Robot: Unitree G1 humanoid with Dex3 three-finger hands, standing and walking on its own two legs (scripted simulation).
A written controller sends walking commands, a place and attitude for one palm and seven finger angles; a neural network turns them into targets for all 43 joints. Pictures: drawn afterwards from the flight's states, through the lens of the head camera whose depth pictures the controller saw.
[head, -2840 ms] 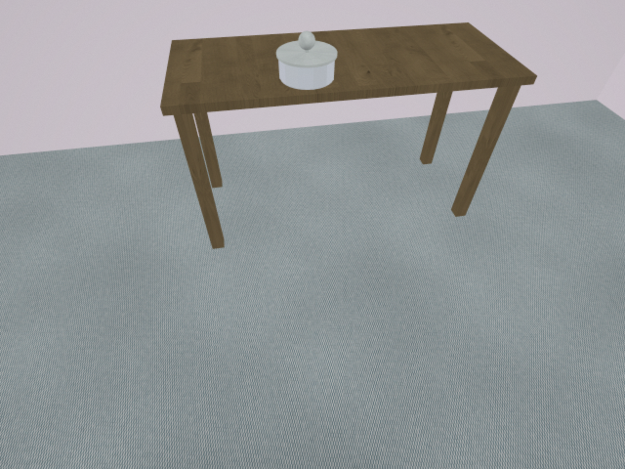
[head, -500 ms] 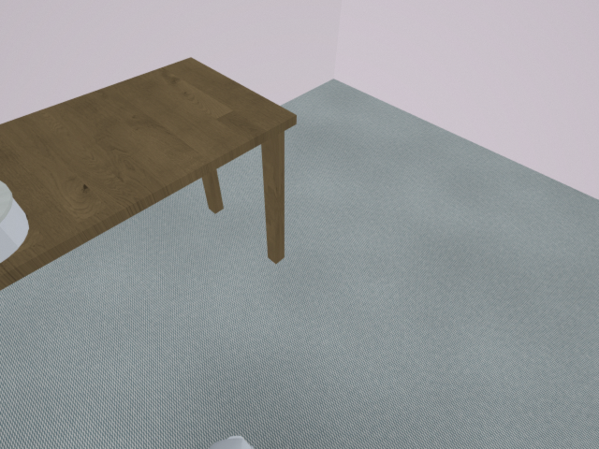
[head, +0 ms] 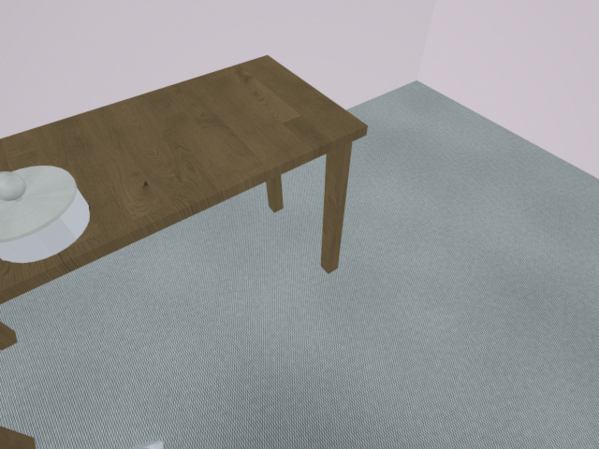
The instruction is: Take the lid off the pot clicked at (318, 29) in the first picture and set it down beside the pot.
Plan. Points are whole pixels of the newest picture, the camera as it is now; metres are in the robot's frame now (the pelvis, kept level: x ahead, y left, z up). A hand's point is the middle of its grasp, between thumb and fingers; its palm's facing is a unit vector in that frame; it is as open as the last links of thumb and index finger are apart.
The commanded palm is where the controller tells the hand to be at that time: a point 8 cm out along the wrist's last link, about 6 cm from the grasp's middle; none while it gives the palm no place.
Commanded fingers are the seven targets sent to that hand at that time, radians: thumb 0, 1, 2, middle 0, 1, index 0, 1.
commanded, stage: turn to face it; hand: left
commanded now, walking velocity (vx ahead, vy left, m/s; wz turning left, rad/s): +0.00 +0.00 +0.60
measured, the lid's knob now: (7, 186) +0.53 +0.54 +0.04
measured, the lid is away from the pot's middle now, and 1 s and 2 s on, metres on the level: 0.00 0.00 0.00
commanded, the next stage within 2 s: take the last steps up to it in 0.84 s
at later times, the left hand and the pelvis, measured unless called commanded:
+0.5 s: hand out of the picture -0.06 +0.24 -0.18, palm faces +0.38 -0.88 -0.28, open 7.4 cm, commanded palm none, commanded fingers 0.00 0.90 0.90 -0.20 -0.30 -0.20 -0.30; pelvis -0.02 +0.01 -0.01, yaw +20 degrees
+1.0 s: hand out of the picture -0.05 +0.17 -0.14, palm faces +0.53 -0.80 -0.26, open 7.4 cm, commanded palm none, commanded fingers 0.00 0.90 0.90 -0.20 -0.30 -0.20 -0.30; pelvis -0.01 -0.02 +0.01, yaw +32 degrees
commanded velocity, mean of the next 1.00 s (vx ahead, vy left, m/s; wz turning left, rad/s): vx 0.02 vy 0.00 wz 0.40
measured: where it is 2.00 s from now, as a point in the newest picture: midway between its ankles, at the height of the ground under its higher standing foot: outside the picture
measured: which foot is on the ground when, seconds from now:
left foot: down 0.00-0.02, up 0.04-0.40, down 0.42-0.80, up 0.82-1.00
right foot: up 0.00-0.00, down 0.02-0.42, up 0.44-0.78, down 0.80-1.00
